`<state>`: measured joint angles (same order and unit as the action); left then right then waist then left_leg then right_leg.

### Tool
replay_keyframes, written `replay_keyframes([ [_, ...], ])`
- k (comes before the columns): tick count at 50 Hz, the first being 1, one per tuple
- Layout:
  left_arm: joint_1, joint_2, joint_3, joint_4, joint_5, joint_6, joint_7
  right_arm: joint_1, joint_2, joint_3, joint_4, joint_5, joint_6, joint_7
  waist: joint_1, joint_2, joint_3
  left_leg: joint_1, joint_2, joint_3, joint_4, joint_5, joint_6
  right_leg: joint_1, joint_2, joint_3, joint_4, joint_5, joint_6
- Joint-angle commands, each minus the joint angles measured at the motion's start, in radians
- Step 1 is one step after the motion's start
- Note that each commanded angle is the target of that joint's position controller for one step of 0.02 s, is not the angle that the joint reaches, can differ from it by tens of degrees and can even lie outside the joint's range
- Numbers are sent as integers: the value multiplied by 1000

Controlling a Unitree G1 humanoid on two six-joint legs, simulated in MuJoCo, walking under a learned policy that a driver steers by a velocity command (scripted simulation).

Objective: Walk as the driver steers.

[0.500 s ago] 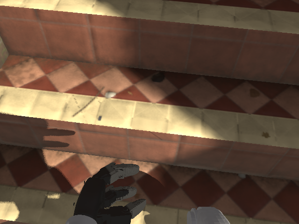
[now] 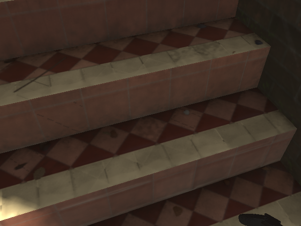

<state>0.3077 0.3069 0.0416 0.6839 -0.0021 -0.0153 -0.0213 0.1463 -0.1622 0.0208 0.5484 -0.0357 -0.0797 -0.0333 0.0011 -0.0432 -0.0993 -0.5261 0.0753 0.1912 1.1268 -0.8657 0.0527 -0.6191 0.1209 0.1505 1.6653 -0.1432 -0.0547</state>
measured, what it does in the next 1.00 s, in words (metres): climbs, turning left: right foot, then left foot 0.20 m higher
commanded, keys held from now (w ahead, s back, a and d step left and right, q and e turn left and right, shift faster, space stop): w+e+shift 0.08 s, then w+q+shift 0.92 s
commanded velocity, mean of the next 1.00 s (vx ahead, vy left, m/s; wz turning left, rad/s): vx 1.00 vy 0.00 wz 0.38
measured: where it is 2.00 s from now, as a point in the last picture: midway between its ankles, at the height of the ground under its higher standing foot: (75, 69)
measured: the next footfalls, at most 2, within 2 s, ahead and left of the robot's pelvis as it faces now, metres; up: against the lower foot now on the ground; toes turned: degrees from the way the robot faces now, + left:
right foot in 0.26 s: +0.21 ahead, -0.11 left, +0.00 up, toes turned -10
left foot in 0.68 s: +0.39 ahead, +0.12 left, +0.20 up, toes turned +1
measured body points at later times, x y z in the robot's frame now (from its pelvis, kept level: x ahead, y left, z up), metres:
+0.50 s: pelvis +0.23 -0.02 +0.10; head +0.22 -0.02 +0.55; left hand +0.15 +0.17 -0.06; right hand +0.52 -0.09 +0.10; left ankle +0.27 +0.12 -0.26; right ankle +0.17 -0.11 -0.64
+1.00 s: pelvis +0.41 +0.02 +0.29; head +0.40 +0.04 +0.74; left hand +0.64 +0.21 +0.30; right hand +0.46 -0.17 +0.15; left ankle +0.35 +0.11 -0.44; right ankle +0.52 -0.09 -0.14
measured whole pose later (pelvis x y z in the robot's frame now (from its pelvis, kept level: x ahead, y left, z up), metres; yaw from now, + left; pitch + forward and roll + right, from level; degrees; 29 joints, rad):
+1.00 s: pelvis +0.41 +0.02 +0.29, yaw +26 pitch +6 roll -2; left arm -0.06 0.01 -0.19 0.46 0.07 -0.15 -0.02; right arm 0.50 -0.08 0.03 0.87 0.01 -0.04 0.01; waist -0.09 0.00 -0.11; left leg -0.35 -0.18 -0.39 0.62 -0.33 0.10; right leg -1.27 0.01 0.03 2.08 -0.33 -0.04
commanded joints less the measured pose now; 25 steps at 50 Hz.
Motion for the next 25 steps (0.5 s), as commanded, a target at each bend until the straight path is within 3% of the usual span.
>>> replay_keyframes([
  [1,156,16,21,-134,-22,70,-24,-273,83,6,-11,10,-7,0,268,126,170,120,222,-237,-568,735,20,-311,-103,-100,377,-182,64],
  [2,173,29,22,-139,-25,90,-16,-311,50,-2,-3,14,-5,3,301,107,191,68,264,-187,-604,722,12,-311,-120,-92,446,-159,65],
  [3,161,50,25,-167,-31,110,-1,-318,-15,-8,-10,6,-3,-6,315,109,157,5,316,-174,-625,594,7,-261,-160,-90,432,-36,61],
  [4,68,47,13,-199,-21,108,7,-222,-37,-14,8,-9,0,-3,254,52,144,64,294,-121,-682,581,5,-307,-169,-102,352,-33,38],
  [5,-45,39,2,-236,-18,96,8,-146,-88,-29,27,-28,-2,-14,196,25,188,105,272,-75,-718,621,11,-343,-165,-97,261,-35,22],
  [6,-72,43,-5,-244,-25,84,7,-82,-171,-46,32,-57,0,-29,178,12,179,162,216,7,-752,648,17,-275,-163,-153,6,-41,26],
  [7,-62,37,-16,-247,-33,65,-6,-68,-231,-61,24,-65,8,-45,190,35,150,148,137,88,-770,659,7,-82,-169,-197,-329,-136,29],
  [8,-6,66,0,-196,-43,53,-5,-36,-267,-61,36,-69,10,-46,193,43,93,121,81,107,-747,885,36,178,-65,-347,-462,-263,27],
  [9,139,83,19,-148,-27,39,-5,-58,-282,-58,29,-48,6,-38,247,93,-16,210,125,62,-638,1315,69,355,-73,-336,-567,-208,-4],
  [10,331,111,38,-81,2,37,-4,-164,-282,-52,-9,-25,-4,-23,319,115,-119,238,205,17,-471,1566,107,525,-94,-297,-678,-110,-55],
  [11,471,104,48,-21,25,38,-10,-305,-242,-35,-57,20,-25,-2,384,97,-136,268,208,-12,-258,1585,98,629,-142,-234,-998,226,-111],
  [12,509,62,33,34,50,26,-22,-366,-166,1,-96,59,-36,24,410,-122,-29,354,-12,39,286,1045,41,522,-137,-262,-1437,447,-179],
  [13,375,-50,-7,96,104,9,-32,-356,1,38,-114,81,-35,42,283,-272,179,-60,-117,-41,777,324,80,543,-182,-242,-1316,465,-194],
  [14,150,-65,-48,6,164,-26,-49,-171,104,52,-137,116,-55,56,30,-241,166,-325,-240,-323,1174,304,102,524,-281,-27,-926,1054,-163],
  [15,176,-16,-44,-12,129,-34,-40,-29,90,64,-114,87,-70,79,-16,-45,-42,-482,-245,-443,1275,396,74,629,-395,143,-948,868,-218],
  [16,232,67,-11,11,80,-39,-23,-44,51,73,-114,56,-77,89,24,37,-97,-597,-184,-374,1242,450,29,673,-487,312,-1174,334,-255],
  [17,208,71,-9,33,75,-40,0,-117,73,81,-141,62,-70,93,20,37,-83,-728,-119,-370,1262,481,13,709,-532,375,-1277,-97,-251],
  [18,171,23,-30,54,86,-50,23,-172,83,89,-153,79,-54,98,26,35,-1,-795,-73,-360,1324,494,9,626,-551,361,-1352,-290,-229],
  [19,148,-16,-51,93,107,-66,40,-236,85,88,-166,82,-35,102,33,33,54,-870,-77,-351,1522,477,9,549,-577,346,-1402,-275,-230],
  [21,190,-51,-74,149,106,-85,55,-294,79,91,-190,83,-7,93,48,91,109,-1007,-45,-387,1625,497,12,520,-604,227,-1438,-202,-195],
  [22,179,-64,-86,178,96,-86,56,-312,71,94,-210,88,6,99,13,102,157,-968,-16,-382,1496,543,26,404,-570,110,-1486,-137,-140],
  [23,123,-67,-93,186,85,-80,55,-373,67,105,-231,89,16,105,-21,110,200,-853,1,-324,1199,582,30,233,-480,-70,-1548,-154,-77],
  [24,86,-59,-94,194,67,-79,58,-422,49,101,-227,87,33,95,-21,105,225,-707,-16,-241,1008,673,21,82,-415,-185,-1603,-123,-68],
  [25,103,-22,-91,216,48,-85,64,-485,74,121,-242,82,40,91,-10,65,188,-557,-11,-137,905,672,21,21,-418,-232,-1726,-12,-99],
])
Velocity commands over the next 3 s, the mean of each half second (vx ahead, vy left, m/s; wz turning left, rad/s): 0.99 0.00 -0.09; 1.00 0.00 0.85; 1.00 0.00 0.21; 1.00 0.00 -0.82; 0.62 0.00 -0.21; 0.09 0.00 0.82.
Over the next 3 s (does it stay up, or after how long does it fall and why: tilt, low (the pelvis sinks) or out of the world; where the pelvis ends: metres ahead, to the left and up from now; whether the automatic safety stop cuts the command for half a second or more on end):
stays up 1.19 0.25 0.96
